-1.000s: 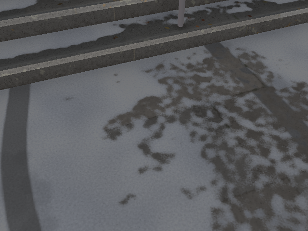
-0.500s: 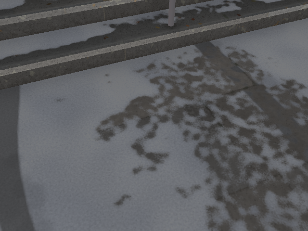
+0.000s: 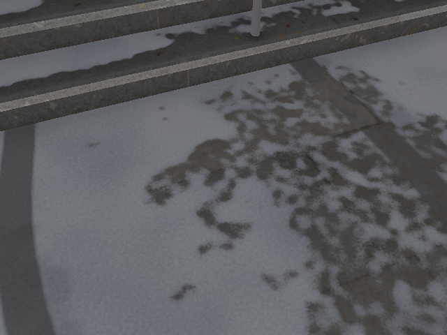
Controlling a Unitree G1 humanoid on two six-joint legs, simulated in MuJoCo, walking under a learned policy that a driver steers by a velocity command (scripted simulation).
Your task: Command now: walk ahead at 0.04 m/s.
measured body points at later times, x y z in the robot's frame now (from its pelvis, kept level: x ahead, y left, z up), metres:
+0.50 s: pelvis +0.00 +0.01 +0.00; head +0.00 +0.00 +0.45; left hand +0.07 +0.25 -0.15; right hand -0.04 -0.20 -0.16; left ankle -0.13 +0.13 -0.73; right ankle -0.04 -0.11 -0.73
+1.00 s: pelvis +0.00 -0.01 -0.01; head -0.01 -0.02 +0.44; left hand +0.04 +0.24 -0.15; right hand -0.09 -0.24 -0.16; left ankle -0.13 +0.13 -0.73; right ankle -0.04 -0.11 -0.73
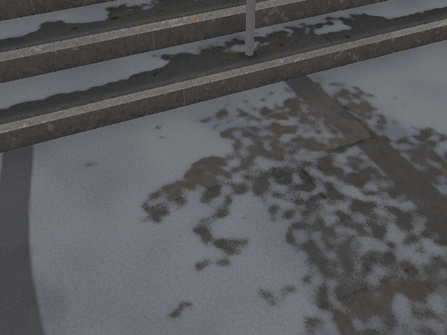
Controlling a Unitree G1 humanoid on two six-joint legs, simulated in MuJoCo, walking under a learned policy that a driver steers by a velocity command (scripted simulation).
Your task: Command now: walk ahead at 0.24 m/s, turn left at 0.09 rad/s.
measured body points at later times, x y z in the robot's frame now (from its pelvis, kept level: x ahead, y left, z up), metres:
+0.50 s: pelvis +0.12 +0.02 -0.01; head +0.14 +0.03 +0.44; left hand +0.15 +0.30 -0.15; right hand +0.30 -0.22 -0.11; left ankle +0.18 +0.11 -0.73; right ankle -0.03 -0.10 -0.70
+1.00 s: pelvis +0.35 +0.04 +0.00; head +0.36 +0.04 +0.45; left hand +0.40 +0.36 -0.07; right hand +0.54 -0.19 -0.11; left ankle +0.18 +0.10 -0.71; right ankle +0.49 -0.03 -0.73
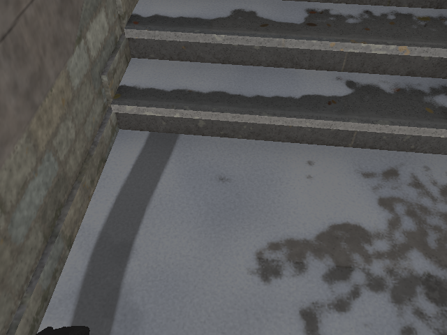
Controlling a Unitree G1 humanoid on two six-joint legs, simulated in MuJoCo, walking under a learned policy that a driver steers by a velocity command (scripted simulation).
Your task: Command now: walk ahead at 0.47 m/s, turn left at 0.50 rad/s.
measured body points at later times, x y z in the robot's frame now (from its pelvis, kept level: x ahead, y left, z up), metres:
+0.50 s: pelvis +0.24 +0.04 +0.00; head +0.27 +0.06 +0.45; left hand +0.21 +0.31 -0.13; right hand +0.49 -0.17 -0.05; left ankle +0.32 +0.14 -0.72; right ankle +0.10 -0.13 -0.67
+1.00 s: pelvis +0.47 -0.01 -0.01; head +0.51 -0.03 +0.44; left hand +0.72 +0.21 -0.09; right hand +0.50 -0.30 -0.13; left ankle +0.33 +0.15 -0.66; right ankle +0.58 -0.10 -0.72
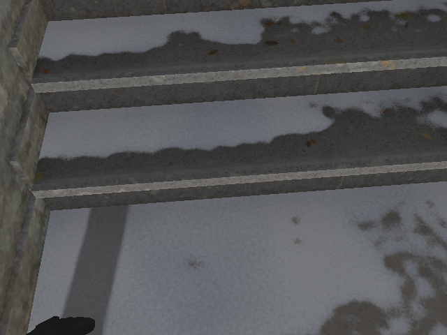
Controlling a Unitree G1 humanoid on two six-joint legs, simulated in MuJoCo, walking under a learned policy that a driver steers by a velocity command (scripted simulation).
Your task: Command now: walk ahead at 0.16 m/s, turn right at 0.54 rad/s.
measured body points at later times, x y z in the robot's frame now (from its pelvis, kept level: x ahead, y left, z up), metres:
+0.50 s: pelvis +0.06 +0.03 +0.02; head +0.09 +0.04 +0.47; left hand +0.30 +0.25 -0.08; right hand +0.09 -0.27 -0.08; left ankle +0.11 +0.14 -0.71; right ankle +0.13 -0.07 -0.70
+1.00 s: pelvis +0.04 +0.01 +0.02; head +0.04 +0.00 +0.47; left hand +0.25 +0.20 -0.08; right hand +0.04 -0.26 -0.10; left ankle +0.11 +0.15 -0.71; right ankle -0.02 -0.08 -0.71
